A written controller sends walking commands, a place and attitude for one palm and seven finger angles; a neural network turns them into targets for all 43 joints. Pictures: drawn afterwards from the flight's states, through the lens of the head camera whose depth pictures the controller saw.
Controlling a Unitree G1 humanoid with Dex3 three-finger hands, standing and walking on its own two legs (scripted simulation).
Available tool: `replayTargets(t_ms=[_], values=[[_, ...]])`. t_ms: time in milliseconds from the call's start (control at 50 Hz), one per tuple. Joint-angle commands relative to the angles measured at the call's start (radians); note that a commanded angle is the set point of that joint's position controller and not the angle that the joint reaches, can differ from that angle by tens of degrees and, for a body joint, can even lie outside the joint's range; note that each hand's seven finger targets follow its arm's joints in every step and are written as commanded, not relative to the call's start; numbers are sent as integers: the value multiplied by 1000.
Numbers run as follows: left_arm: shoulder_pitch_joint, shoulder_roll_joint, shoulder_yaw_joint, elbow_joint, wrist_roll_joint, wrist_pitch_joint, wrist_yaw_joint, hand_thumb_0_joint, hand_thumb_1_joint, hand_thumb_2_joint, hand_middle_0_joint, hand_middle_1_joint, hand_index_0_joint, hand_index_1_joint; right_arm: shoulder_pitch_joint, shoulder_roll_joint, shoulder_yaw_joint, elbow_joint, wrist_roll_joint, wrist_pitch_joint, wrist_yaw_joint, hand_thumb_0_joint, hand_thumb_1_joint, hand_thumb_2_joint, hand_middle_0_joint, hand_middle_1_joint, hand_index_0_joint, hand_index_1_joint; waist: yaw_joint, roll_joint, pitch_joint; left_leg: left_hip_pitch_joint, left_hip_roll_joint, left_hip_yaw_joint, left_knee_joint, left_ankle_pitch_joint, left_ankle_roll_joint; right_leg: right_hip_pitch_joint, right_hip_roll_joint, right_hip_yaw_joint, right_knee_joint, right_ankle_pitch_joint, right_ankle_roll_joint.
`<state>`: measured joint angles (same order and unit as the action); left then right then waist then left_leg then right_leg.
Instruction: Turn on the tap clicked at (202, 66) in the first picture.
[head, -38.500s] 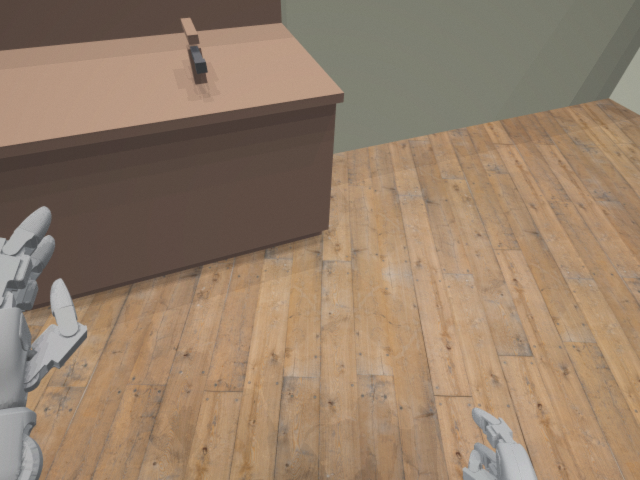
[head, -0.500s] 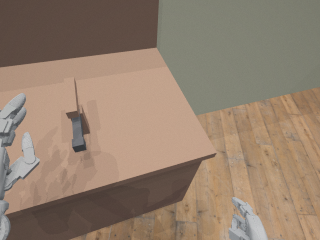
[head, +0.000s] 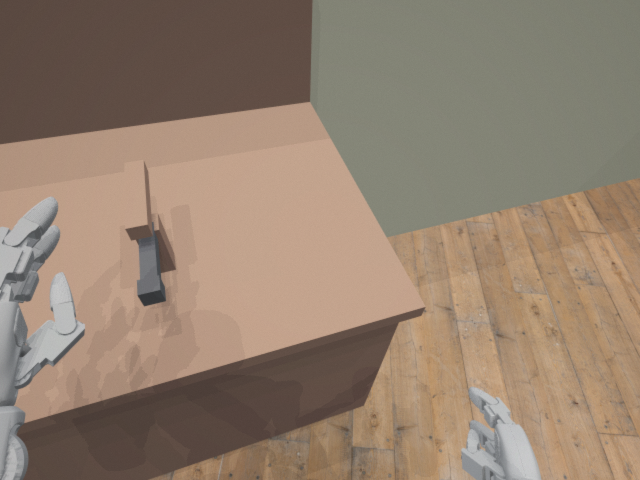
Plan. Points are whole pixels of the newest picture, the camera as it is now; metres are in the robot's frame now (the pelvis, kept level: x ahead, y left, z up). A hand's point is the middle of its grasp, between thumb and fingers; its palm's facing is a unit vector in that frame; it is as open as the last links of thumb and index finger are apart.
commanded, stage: come to a stop and stand still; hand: left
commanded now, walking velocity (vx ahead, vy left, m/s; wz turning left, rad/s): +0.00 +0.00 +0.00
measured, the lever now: (151, 290) +0.33 +0.25 +0.02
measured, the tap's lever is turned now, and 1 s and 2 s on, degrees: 0 0 0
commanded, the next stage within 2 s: look again from close up in 1.00 s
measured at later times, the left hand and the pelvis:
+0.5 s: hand (26, 277) +0.24 +0.28 +0.19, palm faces +0.46 -0.77 -0.44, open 7.4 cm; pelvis +0.00 -0.01 -0.01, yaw +1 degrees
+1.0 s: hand (33, 324) +0.21 +0.27 +0.16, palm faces +0.35 -0.83 -0.44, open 7.4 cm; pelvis +0.00 +0.01 -0.01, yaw +3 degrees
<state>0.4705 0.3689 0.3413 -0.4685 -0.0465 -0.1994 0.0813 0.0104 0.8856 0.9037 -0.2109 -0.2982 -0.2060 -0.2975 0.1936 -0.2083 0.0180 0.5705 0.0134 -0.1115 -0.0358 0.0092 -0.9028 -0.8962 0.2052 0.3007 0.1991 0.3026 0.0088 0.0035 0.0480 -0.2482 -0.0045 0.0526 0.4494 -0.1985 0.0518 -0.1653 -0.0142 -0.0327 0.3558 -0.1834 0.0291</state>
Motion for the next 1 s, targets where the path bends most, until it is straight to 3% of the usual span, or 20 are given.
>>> replayTargets(t_ms=[0,80,260,280,300,320,340,380,420,460,480,540,580,600,660,720,800,880,900,980], values=[[-54,150,94,-208,-7,-53,20,0,900,900,-200,-300,-200,-300,-82,-122,-49,-153,2,-50,-16,0,-900,-900,200,300,200,300,-3,39,-136,56,103,-119,-96,38,-27,29,-65,54,-44,124,-46],[-48,181,116,-228,-7,-48,28,0,900,900,-200,-300,-200,-300,-95,-120,-48,-156,7,-51,-19,0,-900,-900,200,300,200,300,1,54,-144,69,102,-121,-94,57,-27,39,-68,58,-40,135,-46],[-28,157,101,-221,-15,-47,27,0,900,900,-200,-300,-200,-300,-82,-123,-53,-157,7,-48,-20,0,-900,-900,200,300,200,300,-3,45,-139,64,106,-131,-91,79,-27,38,-74,64,-41,145,-47],[-947,947,336,-541,13,-191,47,0,900,900,-200,-300,-200,-300,97,-179,150,-272,74,-19,-100,0,-900,-900,200,300,200,300,-44,284,-65,-169,57,-131,-154,-206,7,187,51,14,99,-106,34],[-583,412,356,-85,43,-123,41,0,900,900,-200,-300,-200,-300,29,-70,-20,-190,48,-58,-90,0,-900,-900,200,300,200,300,20,107,-96,-84,156,-173,-124,-233,-4,-40,-11,2,135,-222,-18],[-452,342,242,63,30,-92,45,0,900,900,-200,-300,-200,-300,-40,-135,-8,-146,12,-62,-46,0,-900,-900,200,300,200,300,22,79,-43,-42,101,-135,-128,-168,-22,-101,-13,10,69,-183,-45],[-379,398,289,64,18,-98,41,0,900,900,-200,-300,-200,-300,-28,-167,-36,-151,-3,-73,-22,0,-900,-900,200,300,200,300,30,47,-73,-30,83,-114,-65,-147,-32,-126,-38,60,14,-124,-62],[-215,267,170,61,-26,-112,13,0,900,900,-200,-300,-200,-300,-48,-152,-27,-126,3,-89,24,0,-900,-900,200,300,200,300,30,13,-132,14,64,-110,-31,-106,-33,-124,-65,91,13,-88,-79],[-71,212,113,-62,-49,-139,7,0,900,900,-200,-300,-200,-300,12,-163,-47,-140,6,-110,63,0,-900,-900,200,300,200,300,49,-32,-145,4,49,-104,9,-22,-27,-97,-90,94,13,38,-80],[-23,218,121,-104,-65,-163,13,0,900,900,-200,-300,-200,-300,17,-161,-51,-122,9,-136,80,0,-900,-900,200,300,200,300,53,-62,-158,21,44,-106,20,32,-28,-97,-95,92,26,93,-75],[-42,241,136,-123,-70,-171,22,0,900,900,-200,-300,-200,-300,-17,-164,-42,-113,16,-144,83,0,-900,-900,200,300,200,300,48,-6,-180,49,48,-113,4,60,-29,-95,-83,81,53,89,-71],[-110,294,192,-128,-58,-196,35,0,900,900,-200,-300,-200,-300,-1,-166,-45,-79,-4,-148,69,0,-900,-900,200,300,200,300,39,-34,-153,4,47,-123,7,71,-32,-81,-91,78,50,134,-64],[-205,368,242,-185,-52,-204,37,0,900,900,-200,-300,-200,-300,-31,-174,-46,-65,-2,-142,61,0,-900,-900,200,300,200,300,29,33,-191,24,50,-140,6,107,-33,-63,-92,85,79,144,-67],[-221,329,209,-179,-47,-207,33,0,900,900,-200,-300,-200,-300,-11,-164,-48,-53,-8,-138,55,0,-900,-900,200,300,200,300,26,62,-201,17,56,-141,0,132,-33,-36,-94,71,89,157,-65],[-192,335,206,-230,-52,-200,29,0,900,900,-200,-300,-200,-300,4,-158,-50,-61,-1,-144,60,0,-900,-900,200,300,200,300,34,123,-251,68,67,-160,17,302,-39,-9,-92,59,118,190,-60],[-134,307,183,-278,-52,-193,23,0,900,900,-200,-300,-200,-300,6,-159,-57,-66,-3,-146,72,0,-900,-900,200,300,200,300,31,138,-254,144,106,-181,6,473,-45,-68,-80,24,148,47,-45],[-59,260,177,-225,-55,-187,13,0,900,900,-200,-300,-200,-300,14,-163,-69,-76,-8,-139,81,0,-900,-900,200,300,200,300,31,92,-207,118,121,-184,-24,418,-51,-100,-76,8,140,-36,-43],[-40,284,225,-155,-70,-171,4,0,900,900,-200,-300,-200,-300,-40,-164,-77,-96,12,-127,67,0,-900,-900,200,300,200,300,27,25,-194,73,91,-176,-36,244,-63,-60,-93,52,83,94,-53],[-43,245,196,-151,-79,-175,-2,0,900,900,-200,-300,-200,-300,-9,-158,-76,-98,5,-120,62,0,-900,-900,200,300,200,300,26,-10,-194,57,86,-172,-37,215,-65,-43,-97,41,70,108,-51],[-68,274,205,-187,-80,-163,-7,0,900,900,-200,-300,-200,-300,-67,-160,-76,-116,23,-123,48,0,-900,-900,200,300,200,300,21,37,-201,92,79,-175,-56,154,-57,-56,-101,69,58,101,-53]])
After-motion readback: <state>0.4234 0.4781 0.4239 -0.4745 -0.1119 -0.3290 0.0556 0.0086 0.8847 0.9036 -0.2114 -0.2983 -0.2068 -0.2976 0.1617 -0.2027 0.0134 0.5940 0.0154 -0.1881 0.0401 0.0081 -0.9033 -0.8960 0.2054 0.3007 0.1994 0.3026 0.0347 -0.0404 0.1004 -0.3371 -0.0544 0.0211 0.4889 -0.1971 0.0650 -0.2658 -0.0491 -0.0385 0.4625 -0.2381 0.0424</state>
